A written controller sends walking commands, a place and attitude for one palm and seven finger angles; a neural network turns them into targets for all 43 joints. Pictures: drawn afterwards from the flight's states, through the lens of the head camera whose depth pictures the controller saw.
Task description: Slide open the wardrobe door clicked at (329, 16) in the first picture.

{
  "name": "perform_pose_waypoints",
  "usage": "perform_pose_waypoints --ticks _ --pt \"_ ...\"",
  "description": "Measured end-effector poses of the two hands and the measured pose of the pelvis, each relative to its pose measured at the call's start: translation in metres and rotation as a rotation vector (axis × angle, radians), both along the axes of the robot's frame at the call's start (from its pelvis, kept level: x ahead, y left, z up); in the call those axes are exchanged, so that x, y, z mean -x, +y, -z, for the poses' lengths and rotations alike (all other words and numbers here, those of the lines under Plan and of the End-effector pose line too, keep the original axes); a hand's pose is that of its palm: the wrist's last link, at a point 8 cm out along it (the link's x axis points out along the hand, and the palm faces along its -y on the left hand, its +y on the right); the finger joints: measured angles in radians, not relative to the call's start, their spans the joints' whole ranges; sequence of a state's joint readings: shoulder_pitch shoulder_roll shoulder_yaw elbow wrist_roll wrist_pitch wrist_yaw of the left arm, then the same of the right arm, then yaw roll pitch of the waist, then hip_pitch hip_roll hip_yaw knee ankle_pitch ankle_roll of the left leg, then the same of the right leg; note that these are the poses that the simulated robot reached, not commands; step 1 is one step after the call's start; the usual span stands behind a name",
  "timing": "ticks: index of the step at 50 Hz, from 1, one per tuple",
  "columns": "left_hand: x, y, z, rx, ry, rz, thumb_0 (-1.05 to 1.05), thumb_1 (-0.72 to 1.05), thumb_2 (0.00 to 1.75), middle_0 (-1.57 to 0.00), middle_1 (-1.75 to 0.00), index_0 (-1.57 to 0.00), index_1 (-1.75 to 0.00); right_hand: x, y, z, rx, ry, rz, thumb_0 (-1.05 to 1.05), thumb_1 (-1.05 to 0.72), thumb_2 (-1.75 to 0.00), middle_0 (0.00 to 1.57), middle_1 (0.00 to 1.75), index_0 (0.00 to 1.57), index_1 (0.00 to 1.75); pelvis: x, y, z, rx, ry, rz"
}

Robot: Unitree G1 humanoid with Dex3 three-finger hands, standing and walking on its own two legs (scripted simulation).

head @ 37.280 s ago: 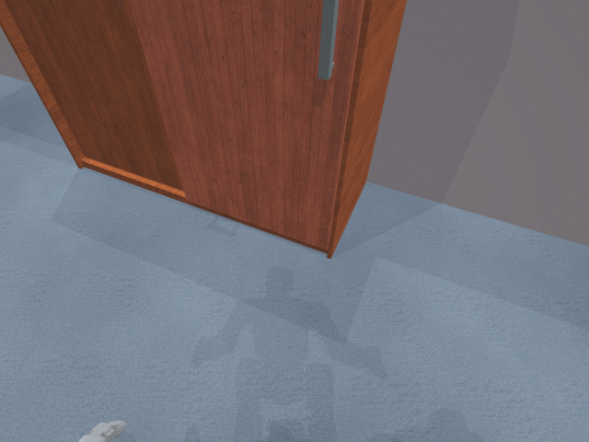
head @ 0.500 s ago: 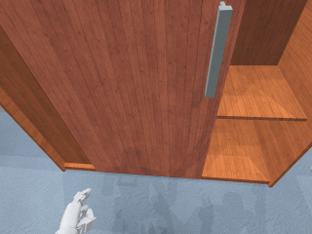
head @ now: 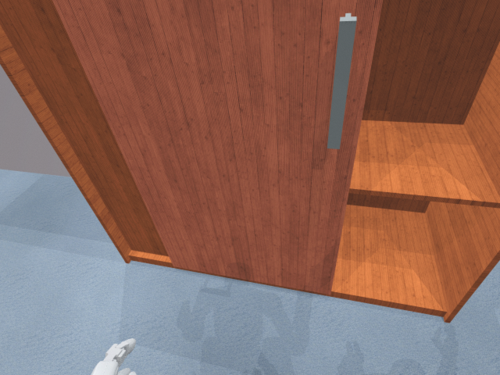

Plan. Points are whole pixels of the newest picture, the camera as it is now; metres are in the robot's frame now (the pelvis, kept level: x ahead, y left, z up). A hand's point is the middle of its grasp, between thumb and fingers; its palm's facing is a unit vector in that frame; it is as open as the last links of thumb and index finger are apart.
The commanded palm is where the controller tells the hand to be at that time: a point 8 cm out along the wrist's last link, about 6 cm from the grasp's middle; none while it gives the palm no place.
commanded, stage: stop stepping back and stand still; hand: right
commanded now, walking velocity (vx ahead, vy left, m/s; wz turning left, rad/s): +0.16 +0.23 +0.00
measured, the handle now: (340, 86) +0.62 -0.16 +0.20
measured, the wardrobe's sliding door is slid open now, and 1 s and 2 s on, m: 0.43 0.43 0.43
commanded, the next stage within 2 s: let the arm hang, fingers relaxed in 0.86 s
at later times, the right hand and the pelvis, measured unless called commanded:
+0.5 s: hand out of the picture +0.21 -0.29 +0.16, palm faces +0.46 +0.79 -0.42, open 7.4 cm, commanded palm +0.15 -0.31 +0.20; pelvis +0.01 -0.01 +0.03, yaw +0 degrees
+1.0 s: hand (460, 273) +0.22 -0.25 +0.14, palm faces +0.34 +0.82 -0.46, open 7.4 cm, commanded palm none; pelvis +0.00 +0.01 +0.02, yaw -1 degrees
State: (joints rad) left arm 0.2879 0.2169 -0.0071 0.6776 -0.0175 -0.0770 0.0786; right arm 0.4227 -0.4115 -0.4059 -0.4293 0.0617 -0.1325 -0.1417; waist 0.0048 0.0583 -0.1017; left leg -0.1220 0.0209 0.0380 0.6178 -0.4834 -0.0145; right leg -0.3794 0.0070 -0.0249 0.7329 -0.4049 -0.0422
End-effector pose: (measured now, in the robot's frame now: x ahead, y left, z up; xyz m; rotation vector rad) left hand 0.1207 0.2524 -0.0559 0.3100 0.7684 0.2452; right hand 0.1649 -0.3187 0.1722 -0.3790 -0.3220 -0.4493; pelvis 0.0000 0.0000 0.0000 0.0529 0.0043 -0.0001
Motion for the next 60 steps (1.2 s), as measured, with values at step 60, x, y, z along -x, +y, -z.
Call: perform_pose_waypoints --ticks 60 --pt "0.053 -0.006 0.060 0.171 0.289 0.075 0.01 0.90 0.90 -0.20 -0.30 -0.20 -0.30 0.077 0.089 0.261 -0.331 1.293 -0.069 0.01 -0.91 -0.90 0.20 0.30 0.20 0.30 0.035 0.016 -0.005 0.092 0.026 0.033"
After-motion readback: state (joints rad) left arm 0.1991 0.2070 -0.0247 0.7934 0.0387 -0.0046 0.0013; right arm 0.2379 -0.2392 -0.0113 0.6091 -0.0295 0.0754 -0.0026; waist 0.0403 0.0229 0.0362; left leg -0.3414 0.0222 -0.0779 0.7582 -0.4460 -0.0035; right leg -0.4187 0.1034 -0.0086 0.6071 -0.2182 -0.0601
